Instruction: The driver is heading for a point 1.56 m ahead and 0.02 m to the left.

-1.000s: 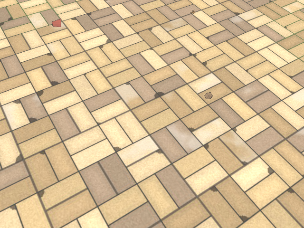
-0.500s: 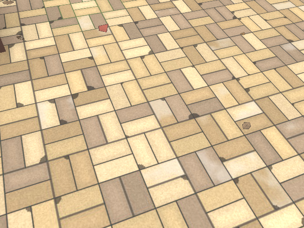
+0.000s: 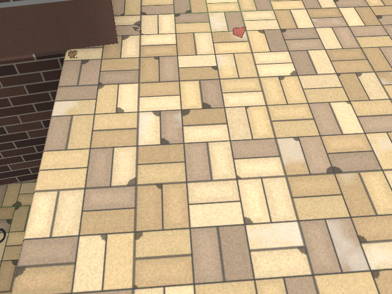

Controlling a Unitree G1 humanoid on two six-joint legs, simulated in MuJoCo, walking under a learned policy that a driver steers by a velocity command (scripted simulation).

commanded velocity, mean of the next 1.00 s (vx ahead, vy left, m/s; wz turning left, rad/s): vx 0.30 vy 0.00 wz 0.25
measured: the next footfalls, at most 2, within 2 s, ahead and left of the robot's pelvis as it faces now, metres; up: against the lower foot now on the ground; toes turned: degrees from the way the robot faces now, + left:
right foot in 0.02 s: +0.05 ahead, -0.13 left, +0.00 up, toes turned +5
left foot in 0.44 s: +0.03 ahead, +0.13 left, +0.00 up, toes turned +12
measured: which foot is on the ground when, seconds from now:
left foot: down 0.00-0.02, up 0.04-0.42, down 0.44-0.90, up 0.92-1.00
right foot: up 0.00-0.00, down 0.02-0.44, up 0.46-0.88, down 0.90-1.00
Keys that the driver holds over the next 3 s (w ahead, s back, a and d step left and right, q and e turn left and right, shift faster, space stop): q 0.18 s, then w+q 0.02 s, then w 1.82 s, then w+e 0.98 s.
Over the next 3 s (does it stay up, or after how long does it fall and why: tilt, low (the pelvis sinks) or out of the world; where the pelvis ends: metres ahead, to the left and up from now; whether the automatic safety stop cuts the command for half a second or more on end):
stays up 1.34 0.16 -0.02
